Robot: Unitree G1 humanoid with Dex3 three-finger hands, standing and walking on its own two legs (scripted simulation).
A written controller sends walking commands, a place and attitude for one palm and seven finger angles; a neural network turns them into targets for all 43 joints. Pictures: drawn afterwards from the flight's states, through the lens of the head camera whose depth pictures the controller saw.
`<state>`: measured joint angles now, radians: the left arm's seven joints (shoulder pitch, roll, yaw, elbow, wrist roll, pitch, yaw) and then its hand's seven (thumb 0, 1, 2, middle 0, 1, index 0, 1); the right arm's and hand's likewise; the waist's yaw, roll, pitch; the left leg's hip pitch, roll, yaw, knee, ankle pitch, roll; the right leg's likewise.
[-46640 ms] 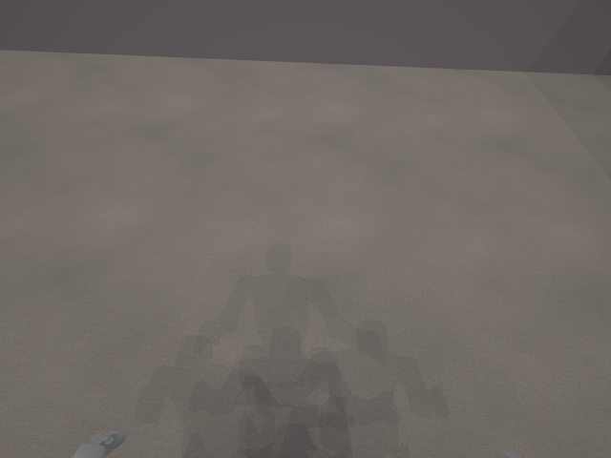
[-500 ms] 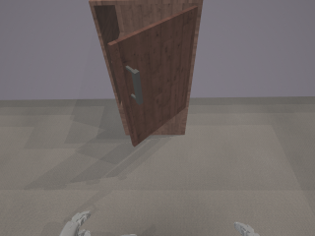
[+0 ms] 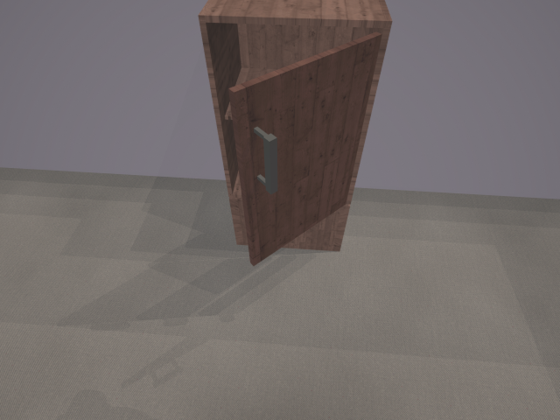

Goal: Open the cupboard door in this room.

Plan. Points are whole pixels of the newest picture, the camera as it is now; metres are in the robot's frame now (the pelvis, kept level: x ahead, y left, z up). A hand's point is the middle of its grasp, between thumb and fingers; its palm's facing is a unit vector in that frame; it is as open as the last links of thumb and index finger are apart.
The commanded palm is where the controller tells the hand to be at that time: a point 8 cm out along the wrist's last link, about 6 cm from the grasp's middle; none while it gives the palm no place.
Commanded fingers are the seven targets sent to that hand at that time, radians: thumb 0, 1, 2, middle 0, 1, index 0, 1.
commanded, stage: let the arm hang, fingers relaxed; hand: left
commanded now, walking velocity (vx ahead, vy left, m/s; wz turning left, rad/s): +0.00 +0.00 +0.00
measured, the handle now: (265, 161) +0.63 +0.07 -0.01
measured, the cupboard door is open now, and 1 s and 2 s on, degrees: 44 44 44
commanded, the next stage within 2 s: look to check the result in 0.36 s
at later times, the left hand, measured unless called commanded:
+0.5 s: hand out of the picture +0.00 +0.17 -0.18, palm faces +0.02 -0.98 -0.18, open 7.4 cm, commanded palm none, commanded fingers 0.00 0.90 0.90 -0.20 -0.30 -0.20 -0.30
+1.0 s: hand out of the picture +0.03 +0.17 -0.18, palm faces +0.02 -0.98 -0.17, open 7.4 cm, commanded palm none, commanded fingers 0.00 0.90 0.90 -0.20 -0.30 -0.20 -0.30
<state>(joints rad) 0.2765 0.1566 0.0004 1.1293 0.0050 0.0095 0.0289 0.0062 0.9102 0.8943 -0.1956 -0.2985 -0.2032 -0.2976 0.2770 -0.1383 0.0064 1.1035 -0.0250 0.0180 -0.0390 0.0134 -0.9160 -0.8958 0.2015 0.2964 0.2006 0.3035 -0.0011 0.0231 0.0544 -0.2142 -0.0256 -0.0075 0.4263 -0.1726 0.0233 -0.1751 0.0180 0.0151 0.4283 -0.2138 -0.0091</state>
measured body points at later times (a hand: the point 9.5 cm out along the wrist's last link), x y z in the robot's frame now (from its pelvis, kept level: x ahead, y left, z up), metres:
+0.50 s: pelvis +0.01 +0.01 +0.00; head +0.03 +0.00 +0.45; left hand +0.00 +0.22 -0.16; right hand +0.00 -0.20 -0.16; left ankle +0.04 +0.10 -0.74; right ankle +0.01 -0.11 -0.74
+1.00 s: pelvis +0.03 +0.00 +0.00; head +0.04 +0.01 +0.45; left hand +0.03 +0.22 -0.16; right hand +0.02 -0.21 -0.16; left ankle +0.04 +0.10 -0.74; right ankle +0.01 -0.12 -0.74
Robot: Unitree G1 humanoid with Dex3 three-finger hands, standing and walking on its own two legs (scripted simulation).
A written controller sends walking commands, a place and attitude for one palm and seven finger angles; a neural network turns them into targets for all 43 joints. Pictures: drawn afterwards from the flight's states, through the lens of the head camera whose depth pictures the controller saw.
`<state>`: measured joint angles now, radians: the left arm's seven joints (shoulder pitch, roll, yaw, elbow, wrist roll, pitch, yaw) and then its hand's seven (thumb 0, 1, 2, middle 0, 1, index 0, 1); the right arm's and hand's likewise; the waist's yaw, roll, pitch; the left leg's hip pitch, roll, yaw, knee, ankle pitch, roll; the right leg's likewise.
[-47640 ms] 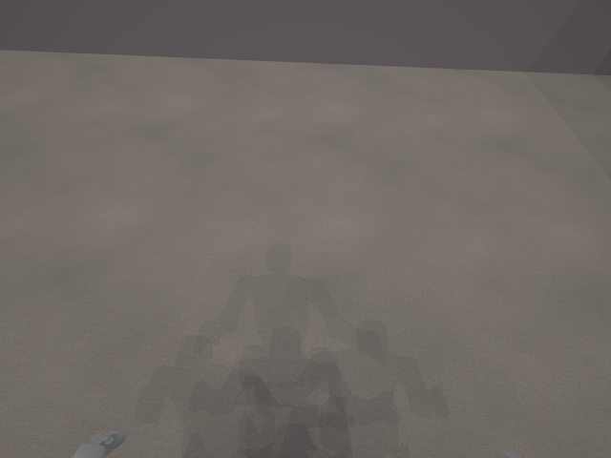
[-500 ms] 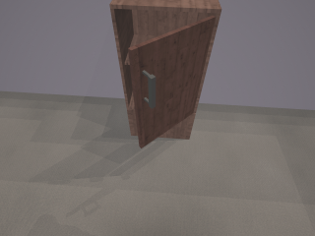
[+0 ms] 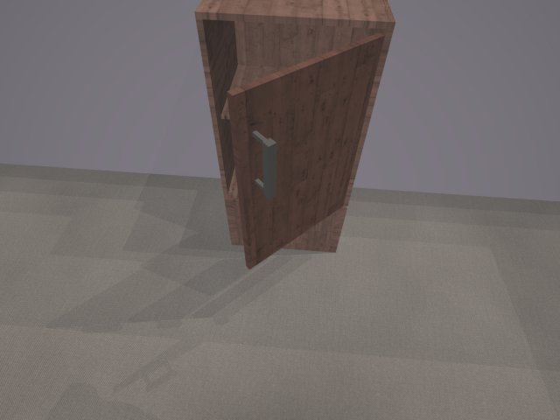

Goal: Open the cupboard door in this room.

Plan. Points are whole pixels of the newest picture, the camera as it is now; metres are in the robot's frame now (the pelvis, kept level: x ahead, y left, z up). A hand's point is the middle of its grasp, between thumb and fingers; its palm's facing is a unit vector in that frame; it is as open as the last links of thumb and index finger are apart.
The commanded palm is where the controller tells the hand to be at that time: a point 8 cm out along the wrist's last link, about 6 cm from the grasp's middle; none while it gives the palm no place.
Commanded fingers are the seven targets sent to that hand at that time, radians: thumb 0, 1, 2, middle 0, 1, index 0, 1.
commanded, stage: walk to a spot facing it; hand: left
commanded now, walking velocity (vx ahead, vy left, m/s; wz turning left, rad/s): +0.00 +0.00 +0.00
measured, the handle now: (263, 165) +0.60 +0.07 -0.02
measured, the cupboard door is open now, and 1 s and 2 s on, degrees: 44 44 44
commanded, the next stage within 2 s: none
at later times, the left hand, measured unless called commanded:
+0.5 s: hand out of the picture +0.04 +0.17 -0.18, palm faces -0.10 -0.95 -0.28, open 7.4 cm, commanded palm none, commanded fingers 0.00 0.90 0.90 -0.20 -0.30 -0.20 -0.30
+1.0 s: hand out of the picture +0.12 +0.14 -0.17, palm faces -0.33 -0.91 -0.24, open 7.4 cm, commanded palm none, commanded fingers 0.00 0.90 0.90 -0.20 -0.30 -0.20 -0.30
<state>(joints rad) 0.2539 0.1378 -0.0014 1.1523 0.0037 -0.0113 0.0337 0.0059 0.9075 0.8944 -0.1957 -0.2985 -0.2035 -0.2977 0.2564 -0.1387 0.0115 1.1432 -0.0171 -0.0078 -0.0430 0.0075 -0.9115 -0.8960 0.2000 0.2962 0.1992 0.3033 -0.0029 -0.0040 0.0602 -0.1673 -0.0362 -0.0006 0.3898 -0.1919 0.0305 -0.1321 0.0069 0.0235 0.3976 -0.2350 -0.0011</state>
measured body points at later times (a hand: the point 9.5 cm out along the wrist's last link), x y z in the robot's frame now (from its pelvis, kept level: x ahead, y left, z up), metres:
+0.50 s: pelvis -0.01 -0.03 -0.02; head +0.04 -0.07 +0.42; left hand +0.05 +0.22 -0.16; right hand +0.00 -0.28 -0.19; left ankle +0.01 +0.10 -0.74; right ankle -0.03 -0.11 -0.75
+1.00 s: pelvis +0.02 -0.03 +0.00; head +0.08 -0.05 +0.44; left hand +0.14 +0.19 -0.15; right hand +0.08 -0.32 -0.13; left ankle +0.09 +0.10 -0.69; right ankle -0.03 -0.11 -0.74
